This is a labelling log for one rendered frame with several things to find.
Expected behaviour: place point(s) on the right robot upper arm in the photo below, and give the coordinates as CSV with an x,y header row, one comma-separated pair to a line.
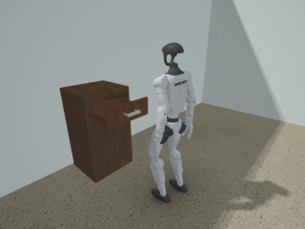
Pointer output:
x,y
190,98

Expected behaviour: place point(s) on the left robot upper arm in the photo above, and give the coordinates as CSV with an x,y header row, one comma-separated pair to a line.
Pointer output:
x,y
160,84

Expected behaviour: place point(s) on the left robot forearm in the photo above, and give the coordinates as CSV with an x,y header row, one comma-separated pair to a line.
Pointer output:
x,y
160,125

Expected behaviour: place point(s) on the handle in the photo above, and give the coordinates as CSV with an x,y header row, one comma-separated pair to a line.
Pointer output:
x,y
136,112

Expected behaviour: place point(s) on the right robot forearm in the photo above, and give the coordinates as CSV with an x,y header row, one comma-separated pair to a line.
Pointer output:
x,y
189,112

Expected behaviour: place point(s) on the cabinet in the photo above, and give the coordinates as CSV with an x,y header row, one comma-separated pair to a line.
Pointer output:
x,y
97,152

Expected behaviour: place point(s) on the left robot hand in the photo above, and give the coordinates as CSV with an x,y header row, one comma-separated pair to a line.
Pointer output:
x,y
155,148

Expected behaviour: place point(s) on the right robot hand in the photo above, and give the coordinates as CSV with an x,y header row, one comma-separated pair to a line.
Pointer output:
x,y
189,126

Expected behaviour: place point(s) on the drawer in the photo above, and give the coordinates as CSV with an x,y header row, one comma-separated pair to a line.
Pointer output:
x,y
110,114

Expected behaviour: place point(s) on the robot right shin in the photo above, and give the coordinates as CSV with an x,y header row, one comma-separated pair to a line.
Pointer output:
x,y
177,169

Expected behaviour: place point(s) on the robot right thigh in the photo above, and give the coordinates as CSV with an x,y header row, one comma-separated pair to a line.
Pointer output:
x,y
173,142

